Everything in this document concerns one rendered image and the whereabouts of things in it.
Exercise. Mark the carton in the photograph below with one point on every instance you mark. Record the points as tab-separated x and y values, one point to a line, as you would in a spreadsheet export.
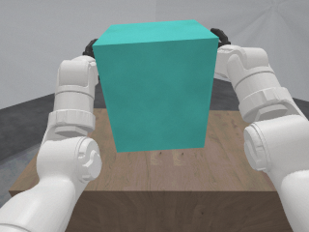
156	79

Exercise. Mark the pedestal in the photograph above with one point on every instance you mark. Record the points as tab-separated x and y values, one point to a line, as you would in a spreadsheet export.
208	189

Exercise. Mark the robot right forearm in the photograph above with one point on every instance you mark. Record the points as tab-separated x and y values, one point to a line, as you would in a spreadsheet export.
260	94

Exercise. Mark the robot left forearm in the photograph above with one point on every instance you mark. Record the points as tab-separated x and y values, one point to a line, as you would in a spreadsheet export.
73	111

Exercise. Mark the right robot hand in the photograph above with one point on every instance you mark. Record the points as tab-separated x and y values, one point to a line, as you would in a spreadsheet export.
222	37

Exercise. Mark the robot right upper arm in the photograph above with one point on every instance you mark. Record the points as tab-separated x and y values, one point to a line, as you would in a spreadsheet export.
280	147

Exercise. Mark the robot left upper arm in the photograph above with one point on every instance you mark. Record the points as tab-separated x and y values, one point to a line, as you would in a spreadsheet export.
65	167

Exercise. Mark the left robot hand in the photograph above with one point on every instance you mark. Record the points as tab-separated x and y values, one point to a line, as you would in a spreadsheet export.
89	50

